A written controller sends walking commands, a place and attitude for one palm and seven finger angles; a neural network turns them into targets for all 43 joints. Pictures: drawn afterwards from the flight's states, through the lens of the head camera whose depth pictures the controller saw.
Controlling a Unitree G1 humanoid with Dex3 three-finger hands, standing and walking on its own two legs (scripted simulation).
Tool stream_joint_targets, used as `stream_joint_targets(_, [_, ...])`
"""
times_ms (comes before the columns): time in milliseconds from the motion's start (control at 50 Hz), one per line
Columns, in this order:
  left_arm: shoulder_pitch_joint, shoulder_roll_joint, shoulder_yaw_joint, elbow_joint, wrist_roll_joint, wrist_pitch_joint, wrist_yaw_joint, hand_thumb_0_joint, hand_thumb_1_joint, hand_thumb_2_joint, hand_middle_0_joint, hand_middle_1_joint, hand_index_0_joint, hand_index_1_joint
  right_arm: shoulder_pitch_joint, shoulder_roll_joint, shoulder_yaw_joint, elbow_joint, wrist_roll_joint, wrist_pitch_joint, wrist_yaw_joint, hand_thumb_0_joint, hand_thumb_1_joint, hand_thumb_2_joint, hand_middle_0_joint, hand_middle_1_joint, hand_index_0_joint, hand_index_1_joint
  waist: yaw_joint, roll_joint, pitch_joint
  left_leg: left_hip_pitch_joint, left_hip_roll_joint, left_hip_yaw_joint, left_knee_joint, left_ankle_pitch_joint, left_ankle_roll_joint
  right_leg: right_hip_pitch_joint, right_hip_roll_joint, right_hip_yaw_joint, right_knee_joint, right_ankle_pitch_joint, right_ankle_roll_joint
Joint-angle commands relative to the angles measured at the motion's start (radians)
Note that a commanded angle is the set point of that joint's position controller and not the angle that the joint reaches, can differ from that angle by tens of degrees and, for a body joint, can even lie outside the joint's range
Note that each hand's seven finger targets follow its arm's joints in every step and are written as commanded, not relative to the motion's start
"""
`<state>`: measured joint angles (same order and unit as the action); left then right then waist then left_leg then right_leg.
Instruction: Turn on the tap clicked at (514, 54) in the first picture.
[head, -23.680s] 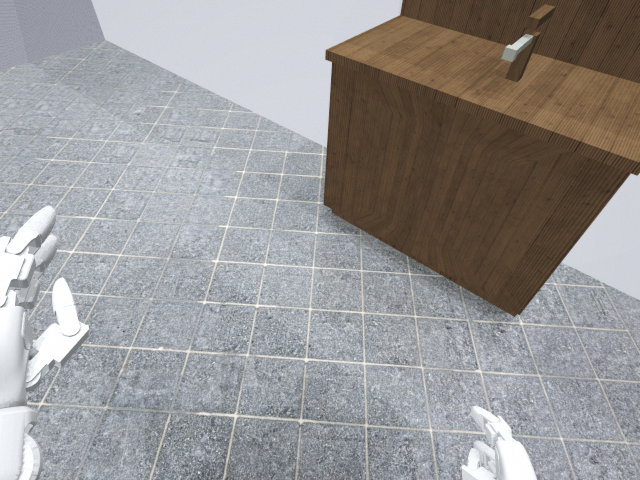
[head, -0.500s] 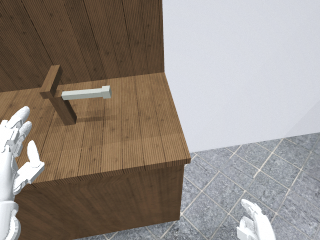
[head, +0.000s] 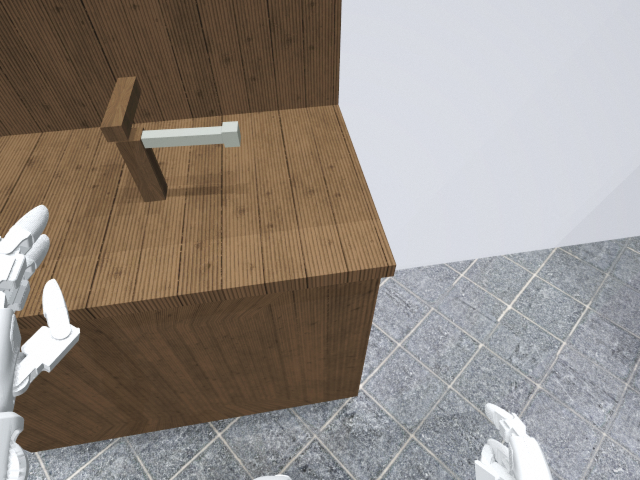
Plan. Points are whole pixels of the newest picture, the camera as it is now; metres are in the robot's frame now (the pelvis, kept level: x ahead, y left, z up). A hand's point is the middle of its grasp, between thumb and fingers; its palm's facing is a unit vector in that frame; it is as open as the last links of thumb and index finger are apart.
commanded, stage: step back with the hand held close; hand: left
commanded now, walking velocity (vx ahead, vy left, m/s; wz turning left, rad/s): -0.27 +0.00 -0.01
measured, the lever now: (231, 134) +0.58 +0.19 +0.12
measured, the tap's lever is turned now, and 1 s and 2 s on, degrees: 86 86 86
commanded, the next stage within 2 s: stop stepping back and stand still in 0.60 s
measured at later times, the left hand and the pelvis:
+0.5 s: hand out of the picture +0.13 +0.27 +0.17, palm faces +0.48 -0.77 -0.42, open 7.4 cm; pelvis -0.06 +0.01 +0.00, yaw +4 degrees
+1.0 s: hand out of the picture +0.03 +0.27 +0.16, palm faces +0.42 -0.83 -0.38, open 7.4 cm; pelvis -0.17 +0.01 +0.01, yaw +1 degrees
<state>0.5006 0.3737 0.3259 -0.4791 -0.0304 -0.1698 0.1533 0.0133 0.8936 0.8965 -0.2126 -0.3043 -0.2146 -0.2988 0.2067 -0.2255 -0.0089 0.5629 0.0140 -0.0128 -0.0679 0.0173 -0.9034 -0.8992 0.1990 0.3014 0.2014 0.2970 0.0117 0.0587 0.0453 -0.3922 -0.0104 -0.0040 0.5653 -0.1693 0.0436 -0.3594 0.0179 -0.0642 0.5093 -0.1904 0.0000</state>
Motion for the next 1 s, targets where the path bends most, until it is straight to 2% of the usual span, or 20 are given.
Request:
stream_joint_targets(0, [-0.052, 0.190, 0.158, -0.225, 0.014, -0.074, 0.018, 0.000, 0.900, 0.900, -0.200, -0.300, -0.200, -0.300, -0.117, -0.138, -0.054, -0.168, -0.008, -0.062, -0.012, 0.000, -0.900, -0.900, 0.200, 0.300, 0.200, 0.300, 0.008, 0.100, -0.136, -0.271, 0.173, -0.243, -0.318, -0.462, 0.062, 0.329, -0.007, 0.098, 0.091, -0.042, 0.011])
stream_joint_targets(20, [-0.057, 0.144, 0.123, -0.229, 0.017, -0.075, 0.011, 0.000, 0.900, 0.900, -0.200, -0.300, -0.200, -0.300, -0.116, -0.126, -0.051, -0.169, -0.007, -0.062, -0.010, 0.000, -0.900, -0.900, 0.200, 0.300, 0.200, 0.300, 0.006, 0.112, -0.133, -0.297, 0.182, -0.252, -0.332, -0.489, 0.066, 0.348, 0.002, 0.090, 0.123, -0.030, 0.013])
stream_joint_targets(100, [-0.040, 0.190, 0.174, -0.220, 0.024, -0.079, 0.007, 0.000, 0.900, 0.900, -0.200, -0.300, -0.200, -0.300, -0.104, -0.127, -0.061, -0.164, -0.012, -0.060, -0.004, 0.000, -0.900, -0.900, 0.200, 0.300, 0.200, 0.300, 0.003, -0.008, -0.118, -0.309, 0.132, -0.188, -0.187, -0.499, 0.060, 0.289, -0.051, 0.198, 0.031, -0.065, -0.013])
stream_joint_targets(160, [-0.047, 0.166, 0.128, -0.231, 0.001, -0.074, 0.015, 0.000, 0.900, 0.900, -0.200, -0.300, -0.200, -0.300, -0.074, -0.085, -0.051, -0.125, -0.012, -0.049, 0.013, 0.000, -0.900, -0.900, 0.200, 0.300, 0.200, 0.300, -0.013, -0.188, -0.105, -0.089, 0.047, -0.086, 0.121, -0.328, -0.008, -0.024, -0.249, 0.408, -0.191, -0.213, -0.113])
stream_joint_targets(180, [-0.058, 0.167, 0.113, -0.251, -0.008, -0.069, 0.020, 0.000, 0.900, 0.900, -0.200, -0.300, -0.200, -0.300, -0.061, -0.073, -0.049, -0.109, -0.013, -0.046, 0.020, 0.000, -0.900, -0.900, 0.200, 0.300, 0.200, 0.300, -0.023, -0.236, -0.138, 0.014, 0.021, -0.048, 0.247, -0.251, -0.032, -0.090, -0.324, 0.440, -0.238, -0.193, -0.153])
stream_joint_targets(220, [-0.069, 0.169, 0.104, -0.287, -0.017, -0.061, 0.022, 0.000, 0.900, 0.900, -0.200, -0.300, -0.200, -0.300, -0.065, -0.062, -0.045, -0.105, -0.015, -0.041, 0.027, 0.000, -0.900, -0.900, 0.200, 0.300, 0.200, 0.300, -0.032, -0.228, -0.180, 0.078, 0.022, -0.047, 0.314, -0.224, -0.040, -0.083, -0.355, 0.390, -0.218, -0.026, -0.168])
stream_joint_targets(280, [-0.075, 0.195, 0.135, -0.300, -0.012, -0.068, 0.027, 0.000, 0.900, 0.900, -0.200, -0.300, -0.200, -0.300, -0.094, -0.079, -0.039, -0.114, -0.020, -0.042, 0.018, 0.000, -0.900, -0.900, 0.200, 0.300, 0.200, 0.300, -0.024, -0.116, -0.120, 0.063, 0.069, -0.082, -0.001, -0.223, -0.011, -0.076, -0.250, 0.285, -0.116, -0.070, -0.090])
stream_joint_targets(320, [-0.063, 0.186, 0.153, -0.336, -0.005, -0.092, 0.032, 0.000, 0.900, 0.900, -0.200, -0.300, -0.200, -0.300, -0.106, -0.108, -0.050, -0.123, -0.025, -0.055, -0.002, 0.000, -0.900, -0.900, 0.200, 0.300, 0.200, 0.300, -0.012, 0.141, -0.132, -0.035, 0.205, -0.231, -0.194, -0.175, 0.049, 0.009, -0.062, 0.144, 0.087, -0.037, -0.009])
stream_joint_targets(360, [-0.044, 0.183, 0.198, -0.313, 0.015, -0.104, 0.028, 0.000, 0.900, 0.900, -0.200, -0.300, -0.200, -0.300, -0.105, -0.110, -0.068, -0.138, -0.022, -0.079, -0.002, 0.000, -0.900, -0.900, 0.200, 0.300, 0.200, 0.300, -0.010, 0.268, -0.183, -0.336, 0.354, -0.328, -0.416, -0.498, 0.115, 0.263, 0.045, 0.092, 0.480, -0.165, 0.035])
stream_joint_targets(420, [-0.069, 0.134, 0.149, -0.284, -0.008, -0.092, 0.014, 0.000, 0.900, 0.900, -0.200, -0.300, -0.200, -0.300, -0.076, -0.086, -0.078, -0.101, -0.031, -0.102, 0.005, 0.000, -0.900, -0.900, 0.200, 0.300, 0.200, 0.300, -0.002, 0.116, -0.144, -0.006, 0.312, -0.243, -0.263, 0.015, 0.105, -0.016, 0.026, 0.114, 0.421, -0.283, 0.021])
stream_joint_targets(460, [-0.043, 0.098, 0.096, -0.269, -0.018, -0.080, 0.003, 0.000, 0.900, 0.900, -0.200, -0.300, -0.200, -0.300, -0.076, -0.081, -0.065, -0.081, -0.029, -0.116, 0.016, 0.000, -0.900, -0.900, 0.200, 0.300, 0.200, 0.300, 0.008, 0.133, -0.208, 0.225, 0.290, -0.184, -0.213, 0.257, 0.069, -0.060, 0.020, 0.100, 0.231, -0.290, 0.019])
stream_joint_targets(500, [-0.078, 0.096, 0.068, -0.259, -0.015, -0.065, -0.003, 0.000, 0.900, 0.900, -0.200, -0.300, -0.200, -0.300, -0.099, -0.084, -0.048, -0.067, -0.039, -0.120, 0.016, 0.000, -0.900, -0.900, 0.200, 0.300, 0.200, 0.300, 0.012, 0.174, -0.210, 0.265, 0.291, -0.163, -0.181, 0.369, 0.050, 0.007, 0.011, 0.116, 0.048, -0.181, 0.019])
stream_joint_targets(560, [-0.157, 0.128, 0.068, -0.283, 0.000, -0.065, -0.017, 0.000, 0.900, 0.900, -0.200, -0.300, -0.200, -0.300, -0.132, -0.089, -0.039, -0.074, -0.035, -0.105, 0.012, 0.000, -0.900, -0.900, 0.200, 0.300, 0.200, 0.300, 0.023, 0.009, -0.219, 0.249, 0.208, -0.063, -0.061, 0.290, -0.010, 0.096, -0.018, 0.133, -0.188, 0.211, 0.014])
stream_joint_targets(600, [-0.145, 0.180, 0.090, -0.268, -0.015, -0.057, -0.009, 0.000, 0.900, 0.900, -0.200, -0.300, -0.200, -0.300, -0.131, -0.057, -0.054, -0.100, -0.010, -0.075, 0.007, 0.000, -0.900, -0.900, 0.200, 0.300, 0.200, 0.300, 0.013, -0.310, -0.280, 0.109, 0.067, 0.069, 0.119, -0.017, -0.073, 0.159, -0.222, 0.305, -0.156, 0.615, -0.018])
stream_joint_targets(620, [-0.084, 0.191, 0.114, -0.253, -0.018, -0.056, -0.007, 0.000, 0.900, 0.900, -0.200, -0.300, -0.200, -0.300, -0.146, -0.060, -0.061, -0.125, -0.003, -0.068, 0.008, 0.000, -0.900, -0.900, 0.200, 0.300, 0.200, 0.300, 0.029, -0.320, -0.230, -0.015, 0.020, 0.032, 0.253, -0.225, -0.066, 0.152, -0.279, 0.344, -0.156, 0.688, -0.043])
stream_joint_targets(700, [0.029, 0.208, 0.162, -0.240, -0.020, -0.042, -0.010, 0.000, 0.900, 0.900, -0.200, -0.300, -0.200, -0.300, -0.136, -0.036, -0.031, -0.143, -0.016, -0.022, 0.004, 0.000, -0.900, -0.900, 0.200, 0.300, 0.200, 0.300, 0.000, -0.151, -0.249, -0.075, 0.041, -0.025, 0.254, -0.241, -0.070, 0.228, -0.291, 0.313, -0.077, 0.682, -0.137])
stream_joint_targets(780, [0.009, 0.186, 0.152, -0.231, -0.038, -0.034, 0.010, 0.000, 0.900, 0.900, -0.200, -0.300, -0.200, -0.300, -0.082, -0.079, -0.040, -0.155, 0.003, -0.030, -0.010, 0.000, -0.900, -0.900, 0.200, 0.300, 0.200, 0.300, -0.028, -0.121, -0.226, 0.169, 0.048, -0.010, -0.105, -0.029, -0.028, 0.129, -0.198, 0.261, -0.073, 0.198, -0.068])
stream_joint_targets(840, [-0.008, 0.179, 0.136, -0.267, -0.033, -0.031, 0.013, 0.000, 0.900, 0.900, -0.200, -0.300, -0.200, -0.300, -0.091, -0.131, -0.053, -0.168, 0.018, -0.063, -0.023, 0.000, -0.900, -0.900, 0.200, 0.300, 0.200, 0.300, -0.003, 0.031, -0.188, 0.213, 0.178, -0.156, -0.221, 0.040, 0.035, 0.098, -0.023, 0.151, -0.017, -0.005, -0.002])
stream_joint_targets(900, [-0.123, 0.164, 0.110, -0.306, -0.010, -0.046, 0.017, 0.000, 0.900, 0.900, -0.200, -0.300, -0.200, -0.300, -0.102, -0.116, -0.040, -0.137, -0.001, -0.097, -0.028, 0.000, -0.900, -0.900, 0.200, 0.300, 0.200, 0.300, -0.023, 0.247, -0.098, 0.023, 0.217, -0.267, -0.434, -0.431, 0.042, 0.115, 0.010, 0.077, 0.153, -0.151, 0.021])
stream_joint_targets(980, [-0.113, 0.093, 0.043, -0.183, 0.005, -0.022, 0.024, 0.000, 0.900, 0.900, -0.200, -0.300, -0.200, -0.300, -0.095, -0.116, -0.038, -0.098, 0.003, -0.120, -0.017, 0.000, -0.900, -0.900, 0.200, 0.300, 0.200, 0.300, -0.020, 0.109, -0.056, 0.013, 0.189, -0.208, -0.361, -0.510, 0.042, 0.168, 0.034, 0.039, 0.003, -0.157, 0.002])
